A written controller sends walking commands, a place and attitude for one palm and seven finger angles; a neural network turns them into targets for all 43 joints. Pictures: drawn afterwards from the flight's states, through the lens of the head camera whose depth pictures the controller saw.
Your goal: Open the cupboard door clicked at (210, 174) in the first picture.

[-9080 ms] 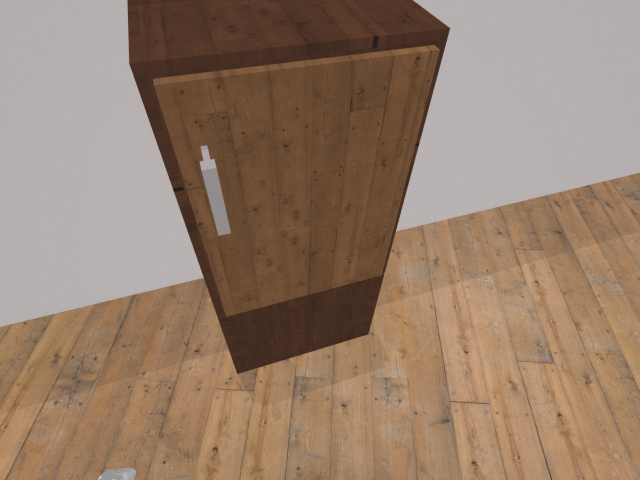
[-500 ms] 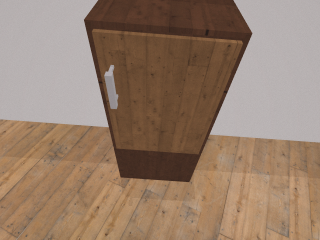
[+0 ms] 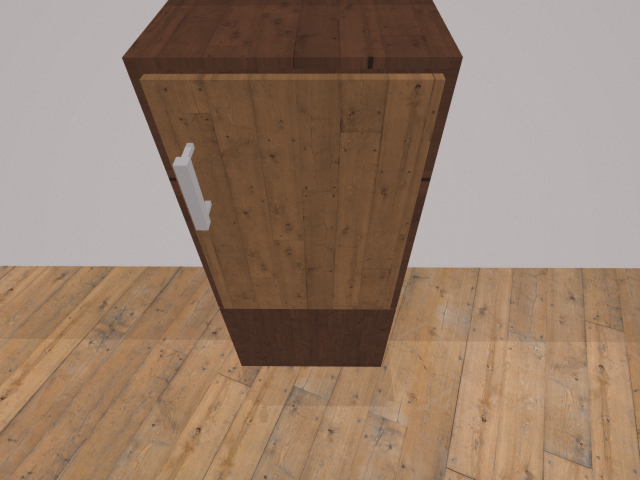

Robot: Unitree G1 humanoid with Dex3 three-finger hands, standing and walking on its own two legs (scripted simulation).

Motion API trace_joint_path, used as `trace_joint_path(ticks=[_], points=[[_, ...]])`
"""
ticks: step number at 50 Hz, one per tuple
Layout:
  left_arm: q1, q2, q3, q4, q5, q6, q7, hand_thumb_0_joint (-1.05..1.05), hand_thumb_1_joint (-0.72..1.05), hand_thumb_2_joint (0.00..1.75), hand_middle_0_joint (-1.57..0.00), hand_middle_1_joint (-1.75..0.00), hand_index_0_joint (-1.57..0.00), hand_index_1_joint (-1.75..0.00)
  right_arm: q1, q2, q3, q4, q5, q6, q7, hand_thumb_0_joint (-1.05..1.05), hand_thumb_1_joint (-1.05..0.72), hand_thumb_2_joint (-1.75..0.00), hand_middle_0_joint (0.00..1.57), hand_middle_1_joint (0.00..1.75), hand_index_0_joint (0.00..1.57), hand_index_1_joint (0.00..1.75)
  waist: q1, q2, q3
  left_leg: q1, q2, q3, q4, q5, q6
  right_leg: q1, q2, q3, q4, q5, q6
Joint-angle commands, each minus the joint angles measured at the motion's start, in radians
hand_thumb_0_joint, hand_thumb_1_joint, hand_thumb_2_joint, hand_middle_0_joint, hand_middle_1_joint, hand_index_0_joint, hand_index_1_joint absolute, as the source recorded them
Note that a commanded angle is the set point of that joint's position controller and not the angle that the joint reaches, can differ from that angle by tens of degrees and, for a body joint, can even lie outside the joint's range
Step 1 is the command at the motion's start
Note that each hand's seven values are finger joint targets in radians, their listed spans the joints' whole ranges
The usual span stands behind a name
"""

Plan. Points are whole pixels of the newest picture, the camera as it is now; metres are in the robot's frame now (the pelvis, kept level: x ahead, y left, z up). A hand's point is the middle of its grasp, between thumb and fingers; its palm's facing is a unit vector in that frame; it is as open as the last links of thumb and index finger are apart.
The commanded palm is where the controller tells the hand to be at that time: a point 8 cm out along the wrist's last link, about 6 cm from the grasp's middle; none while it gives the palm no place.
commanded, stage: come to a stop and stand still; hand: left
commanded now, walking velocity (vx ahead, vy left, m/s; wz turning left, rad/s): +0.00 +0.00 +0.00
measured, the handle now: (196, 187) +0.53 +0.23 +0.06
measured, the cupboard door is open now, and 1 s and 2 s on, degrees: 0 0 0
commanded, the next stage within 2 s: look again from close up in 0.14 s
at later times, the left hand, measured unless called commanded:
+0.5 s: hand out of the picture +0.00 +0.18 -0.17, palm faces +0.01 -0.98 -0.19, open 7.4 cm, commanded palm none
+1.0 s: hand out of the picture +0.13 +0.22 -0.05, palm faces +0.24 -0.95 -0.18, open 7.5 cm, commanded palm +0.09 +0.27 -0.05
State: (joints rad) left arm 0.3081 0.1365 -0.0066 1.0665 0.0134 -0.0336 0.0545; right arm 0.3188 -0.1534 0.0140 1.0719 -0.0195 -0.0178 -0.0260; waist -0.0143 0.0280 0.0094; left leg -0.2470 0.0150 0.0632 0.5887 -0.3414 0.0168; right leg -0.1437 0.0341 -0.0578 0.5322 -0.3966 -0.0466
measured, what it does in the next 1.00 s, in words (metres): stands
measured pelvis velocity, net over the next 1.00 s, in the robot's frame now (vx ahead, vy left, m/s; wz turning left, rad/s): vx -0.03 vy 0.02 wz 0.02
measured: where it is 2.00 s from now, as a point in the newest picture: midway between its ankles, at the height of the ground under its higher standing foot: outside the picture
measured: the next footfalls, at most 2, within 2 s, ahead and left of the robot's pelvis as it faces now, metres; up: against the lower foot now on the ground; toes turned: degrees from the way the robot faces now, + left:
none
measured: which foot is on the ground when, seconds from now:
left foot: down 0.00-1.00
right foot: down 0.00-1.00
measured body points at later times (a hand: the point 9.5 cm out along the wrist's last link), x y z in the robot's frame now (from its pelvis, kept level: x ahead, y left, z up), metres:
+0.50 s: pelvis +0.00 +0.00 +0.01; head +0.01 +0.02 +0.46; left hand +0.00 +0.23 -0.16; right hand +0.03 -0.23 -0.14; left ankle -0.02 +0.11 -0.73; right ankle -0.07 -0.09 -0.73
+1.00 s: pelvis -0.03 +0.02 +0.00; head -0.02 +0.02 +0.45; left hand +0.11 +0.27 -0.04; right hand +0.05 -0.22 -0.13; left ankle -0.02 +0.11 -0.73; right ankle -0.07 -0.09 -0.73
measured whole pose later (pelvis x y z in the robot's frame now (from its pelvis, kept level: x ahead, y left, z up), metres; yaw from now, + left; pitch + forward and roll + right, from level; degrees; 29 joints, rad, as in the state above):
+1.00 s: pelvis -0.03 +0.02 +0.00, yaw +1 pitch +0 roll +2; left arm 0.43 0.18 0.04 0.25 -0.13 -0.03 0.10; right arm 0.31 -0.20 0.00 0.88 0.04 -0.21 -0.06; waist -0.01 -0.01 0.00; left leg -0.25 -0.06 0.08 0.48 -0.24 0.06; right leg -0.22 -0.04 -0.04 0.59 -0.35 -0.02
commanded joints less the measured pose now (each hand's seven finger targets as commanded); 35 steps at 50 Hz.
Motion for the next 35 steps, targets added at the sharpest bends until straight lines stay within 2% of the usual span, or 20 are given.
trace_joint_path(ticks=[1, 2, 6, 7, 10, 15, 18, 22, 27, 30, 35], points=[[0.084, 0.114, 0.017, -0.022, 0.001, -0.008, 0.005, 0.0, 0.9, 0.9, -0.2, -0.3, -0.2, -0.3, 0.01, -0.063, -0.011, -0.032, 0.006, -0.009, -0.009, 0.0, -0.9, -0.9, 0.2, 0.3, 0.2, 0.3, 0.012, -0.073, 0.074, -0.001, 0.084, -0.062, -0.081, 0.293, 0.026, -0.035, -0.141, 0.111, -0.099, 0.553, -0.006], [0.082, 0.117, 0.016, -0.019, 0.0, -0.008, 0.005, 0.0, 0.9, 0.9, -0.2, -0.3, -0.2, -0.3, 0.013, -0.068, -0.011, -0.024, 0.006, -0.008, -0.009, 0.0, -0.9, -0.9, 0.2, 0.3, 0.2, 0.3, 0.006, -0.115, 0.057, 0.012, 0.082, -0.061, -0.081, 0.289, 0.023, -0.023, -0.141, 0.111, -0.096, 0.588, -0.005], [0.073, 0.129, 0.017, -0.028, 0.001, -0.003, 0.005, 0.0, 0.9, 0.9, -0.2, -0.3, -0.2, -0.3, -0.001, -0.082, -0.012, -0.008, 0.007, -0.01, -0.01, 0.0, -0.9, -0.9, 0.2, 0.3, 0.2, 0.3, 0.008, -0.068, 0.026, 0.052, 0.085, -0.062, -0.108, 0.327, 0.025, -0.007, -0.137, 0.11, -0.096, 0.555, 0.002], [0.068, 0.135, 0.018, -0.03, -0.002, 0.0, 0.004, 0.0, 0.9, 0.9, -0.2, -0.3, -0.2, -0.3, -0.006, -0.092, -0.011, -0.006, 0.007, -0.009, -0.011, 0.0, -0.9, -0.9, 0.2, 0.3, 0.2, 0.3, 0.008, -0.041, 0.02, 0.058, 0.086, -0.065, -0.115, 0.322, 0.025, -0.009, -0.135, 0.113, -0.098, 0.512, 0.002], [0.061, 0.14, 0.017, -0.033, -0.001, 0.005, 0.0, 0.0, 0.9, 0.9, -0.2, -0.3, -0.2, -0.3, -0.03, -0.1, -0.011, -0.007, 0.006, -0.007, -0.01, 0.0, -0.9, -0.9, 0.2, 0.3, 0.2, 0.3, 0.014, -0.033, 0.04, 0.052, 0.089, -0.074, -0.135, 0.285, 0.028, -0.025, -0.132, 0.123, -0.121, 0.418, 0.0], [0.055, 0.148, 0.016, -0.028, 0.001, 0.007, -0.005, 0.0, 0.9, 0.9, -0.2, -0.3, -0.2, -0.3, -0.046, -0.112, -0.01, -0.006, 0.007, -0.01, -0.011, 0.0, -0.9, -0.9, 0.2, 0.3, 0.2, 0.3, 0.017, -0.028, 0.027, 0.067, 0.095, -0.08, -0.149, 0.303, 0.031, -0.02, -0.135, 0.122, -0.131, 0.404, 0.001], [0.058, 0.156, 0.017, -0.025, 0.001, 0.005, -0.006, 0.0, 0.9, 0.9, -0.2, -0.3, -0.2, -0.3, -0.052, -0.12, -0.013, -0.003, 0.008, -0.012, -0.012, 0.0, -0.9, -0.9, 0.2, 0.3, 0.2, 0.3, 0.018, -0.033, 0.0, 0.085, 0.095, -0.077, -0.141, 0.336, 0.03, -0.002, -0.141, 0.121, -0.13, 0.458, 0.004], [0.053, 0.162, 0.019, -0.022, 0.002, 0.004, -0.006, 0.0, 0.9, 0.9, -0.2, -0.3, -0.2, -0.3, -0.057, -0.128, -0.016, 0.003, 0.009, -0.014, -0.013, 0.0, -0.9, -0.9, 0.2, 0.3, 0.2, 0.3, 0.017, -0.042, -0.001, 0.095, 0.099, -0.078, -0.146, 0.363, 0.03, 0.004, -0.142, 0.121, -0.127, 0.497, 0.004], [0.047, 0.166, 0.02, -0.015, 0.002, 0.007, -0.008, 0.0, 0.9, 0.9, -0.2, -0.3, -0.2, -0.3, -0.064, -0.137, -0.016, 0.01, 0.01, -0.015, -0.014, 0.0, -0.9, -0.9, 0.2, 0.3, 0.2, 0.3, 0.022, -0.029, 0.015, 0.092, 0.104, -0.083, -0.163, 0.362, 0.035, -0.001, -0.142, 0.115, -0.136, 0.448, 0.005], [0.038, 0.167, 0.018, -0.008, 0.002, 0.008, -0.01, 0.0, 0.9, 0.9, -0.2, -0.3, -0.2, -0.3, -0.066, -0.139, -0.016, 0.013, 0.009, -0.013, -0.013, 0.0, -0.9, -0.9, 0.2, 0.3, 0.2, 0.3, 0.02, -0.043, 0.035, 0.079, 0.102, -0.093, -0.181, 0.316, 0.036, -0.014, -0.142, 0.119, -0.15, 0.393, 0.004], [0.028, 0.173, 0.018, -0.007, 0.001, 0.01, -0.013, 0.0, 0.9, 0.9, -0.2, -0.3, -0.2, -0.3, -0.069, -0.149, -0.017, 0.018, 0.009, -0.016, -0.011, 0.0, -0.9, -0.9, 0.2, 0.3, 0.2, 0.3, 0.022, -0.02, 0.025, 0.089, 0.107, -0.102, -0.201, 0.308, 0.04, -0.018, -0.14, 0.116, -0.155, 0.331, 0.006]])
